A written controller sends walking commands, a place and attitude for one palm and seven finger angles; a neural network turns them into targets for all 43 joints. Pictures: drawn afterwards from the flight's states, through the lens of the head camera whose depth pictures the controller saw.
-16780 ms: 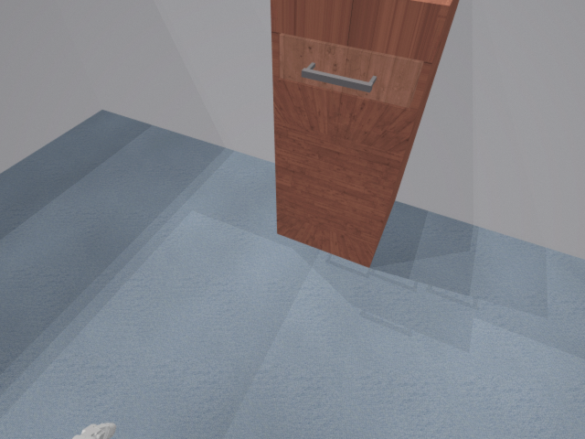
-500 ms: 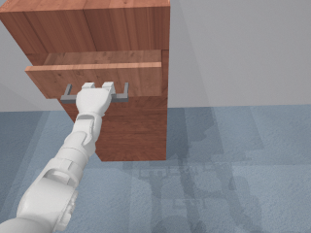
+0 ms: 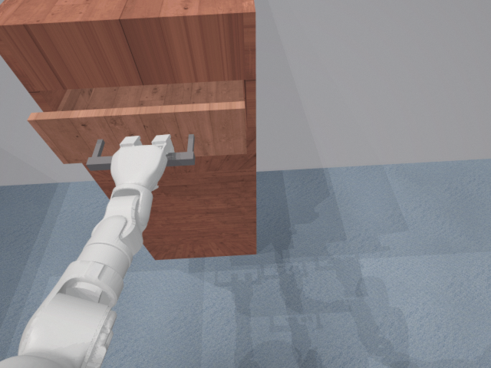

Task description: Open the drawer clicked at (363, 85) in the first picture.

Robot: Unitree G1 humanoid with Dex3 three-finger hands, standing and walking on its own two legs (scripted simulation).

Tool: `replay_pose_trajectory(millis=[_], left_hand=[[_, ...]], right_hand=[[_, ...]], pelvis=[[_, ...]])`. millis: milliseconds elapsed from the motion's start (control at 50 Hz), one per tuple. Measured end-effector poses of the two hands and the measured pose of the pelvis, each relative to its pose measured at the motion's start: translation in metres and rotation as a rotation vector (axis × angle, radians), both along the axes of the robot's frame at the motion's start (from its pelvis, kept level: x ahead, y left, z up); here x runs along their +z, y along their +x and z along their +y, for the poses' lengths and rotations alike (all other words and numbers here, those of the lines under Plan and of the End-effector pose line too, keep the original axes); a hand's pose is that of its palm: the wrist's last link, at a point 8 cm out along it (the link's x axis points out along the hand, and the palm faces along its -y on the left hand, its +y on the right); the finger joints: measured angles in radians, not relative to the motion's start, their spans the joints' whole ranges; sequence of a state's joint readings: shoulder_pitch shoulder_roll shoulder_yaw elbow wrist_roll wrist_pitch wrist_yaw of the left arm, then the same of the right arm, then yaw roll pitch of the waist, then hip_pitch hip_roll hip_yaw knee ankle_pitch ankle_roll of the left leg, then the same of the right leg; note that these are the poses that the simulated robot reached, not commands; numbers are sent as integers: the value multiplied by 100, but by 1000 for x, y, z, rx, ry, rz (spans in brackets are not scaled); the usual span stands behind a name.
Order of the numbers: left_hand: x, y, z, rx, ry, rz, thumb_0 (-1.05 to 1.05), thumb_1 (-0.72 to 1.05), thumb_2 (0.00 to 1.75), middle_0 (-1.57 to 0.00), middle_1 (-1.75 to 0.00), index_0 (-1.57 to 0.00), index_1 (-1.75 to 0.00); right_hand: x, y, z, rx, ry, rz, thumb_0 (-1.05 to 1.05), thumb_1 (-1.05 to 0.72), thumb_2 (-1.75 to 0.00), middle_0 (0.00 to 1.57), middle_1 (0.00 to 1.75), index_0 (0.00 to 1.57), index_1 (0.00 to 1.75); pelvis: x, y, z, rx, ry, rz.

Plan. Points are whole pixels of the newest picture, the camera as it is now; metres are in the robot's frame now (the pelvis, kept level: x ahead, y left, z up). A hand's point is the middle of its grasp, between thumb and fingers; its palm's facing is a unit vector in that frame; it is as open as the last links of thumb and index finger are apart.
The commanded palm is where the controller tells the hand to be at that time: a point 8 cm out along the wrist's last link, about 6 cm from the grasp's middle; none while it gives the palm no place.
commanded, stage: pull the drawer open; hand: left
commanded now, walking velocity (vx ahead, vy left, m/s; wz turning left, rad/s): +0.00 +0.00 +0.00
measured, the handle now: (143, 152) +0.49 +0.19 +0.05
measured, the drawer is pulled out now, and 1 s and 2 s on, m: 0.08 0.22 0.30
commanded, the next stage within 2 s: open the thumb to release the handle in 1.62 s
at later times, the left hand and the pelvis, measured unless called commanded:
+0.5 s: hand (136, 217) +0.36 +0.18 +0.03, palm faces -0.03 -0.06 -1.00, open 5.1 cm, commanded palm +0.35 +0.19 +0.09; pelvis +0.00 -0.01 +0.00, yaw +3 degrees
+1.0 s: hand (132, 255) +0.29 +0.18 +0.03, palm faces +0.03 -0.14 -0.99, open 5.4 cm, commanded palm +0.25 +0.19 +0.09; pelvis +0.00 +0.00 +0.01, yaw +0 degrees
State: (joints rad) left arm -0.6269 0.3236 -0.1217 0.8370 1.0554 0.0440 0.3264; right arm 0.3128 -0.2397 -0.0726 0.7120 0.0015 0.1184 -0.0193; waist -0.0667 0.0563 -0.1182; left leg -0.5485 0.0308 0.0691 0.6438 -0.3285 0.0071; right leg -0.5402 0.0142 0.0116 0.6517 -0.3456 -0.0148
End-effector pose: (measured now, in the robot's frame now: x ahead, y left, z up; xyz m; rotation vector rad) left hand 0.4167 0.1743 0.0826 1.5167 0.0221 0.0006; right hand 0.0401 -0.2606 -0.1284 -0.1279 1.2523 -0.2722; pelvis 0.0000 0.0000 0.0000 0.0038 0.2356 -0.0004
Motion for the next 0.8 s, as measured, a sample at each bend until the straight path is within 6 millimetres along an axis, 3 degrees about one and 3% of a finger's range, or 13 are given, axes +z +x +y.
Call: replay_pose_trajectory(millis=[120,260,380,460,580,800], left_hand=[[0,-25,0,-6,-27,-25,3,79,80,-32,-135,-42,-135],[-1,-64,0,-3,-38,-48,3,78,80,-31,-135,-41,-135],[-2,-70,11,44,4,-12,1,81,84,-36,-135,-42,-135],[-1,-72,13,48,-7,18,0,81,85,-39,-135,-42,-135],[-1,-73,12,15,-8,16,3,81,84,-41,-135,-42,-135],[-1,-98,11,22,-46,-37,3,79,80,-37,-135,-42,-135]], right_hand=[[4,19,4,1,24,-47,1,-91,-90,20,30,20,30],[14,78,10,77,30,-172,1,-91,-90,20,30,20,30],[23,127,18,169,11,-270,1,-91,-90,20,30,20,30],[28,145,25,199,13,-328,0,-91,-90,20,30,20,30],[26,139,28,214,22,-334,0,-91,-90,20,30,20,30],[11,84,14,137,42,-211,1,-91,-90,20,30,20,30]], pelvis=[[4,7,2,-14,1,-22],[6,12,2,-4,3,-59],[5,6,-1,32,5,-83],[4,3,-4,43,8,-90],[2,-1,-7,48,9,-88],[3,-2,-6,13,10,-90]])
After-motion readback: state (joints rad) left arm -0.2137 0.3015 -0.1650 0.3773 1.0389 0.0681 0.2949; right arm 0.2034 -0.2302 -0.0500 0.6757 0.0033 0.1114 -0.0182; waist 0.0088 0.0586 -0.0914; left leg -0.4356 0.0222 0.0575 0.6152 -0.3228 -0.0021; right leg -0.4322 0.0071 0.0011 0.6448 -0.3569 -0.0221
